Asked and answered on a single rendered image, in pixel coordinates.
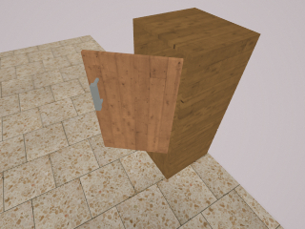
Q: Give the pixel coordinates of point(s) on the handle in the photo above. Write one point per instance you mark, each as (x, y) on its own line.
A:
(97, 102)

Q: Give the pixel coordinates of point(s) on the cupboard door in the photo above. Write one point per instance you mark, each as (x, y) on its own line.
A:
(139, 95)

